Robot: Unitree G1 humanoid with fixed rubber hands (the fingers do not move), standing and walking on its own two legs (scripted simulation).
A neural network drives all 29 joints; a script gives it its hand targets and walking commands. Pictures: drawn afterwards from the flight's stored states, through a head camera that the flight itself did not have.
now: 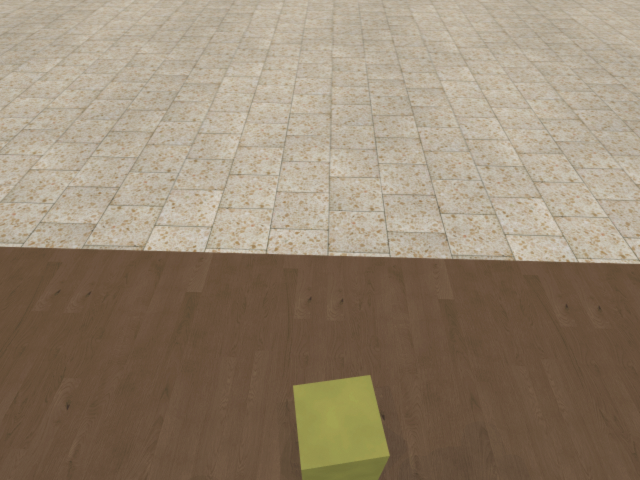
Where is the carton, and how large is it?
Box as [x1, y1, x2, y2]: [293, 375, 389, 479]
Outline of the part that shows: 369,375 293,386 302,479 378,478 389,454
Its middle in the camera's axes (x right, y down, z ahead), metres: +0.04 +0.52 +1.05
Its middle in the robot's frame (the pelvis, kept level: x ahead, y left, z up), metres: +0.40 -0.04 -0.65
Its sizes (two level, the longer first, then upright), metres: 0.210 0.200 0.250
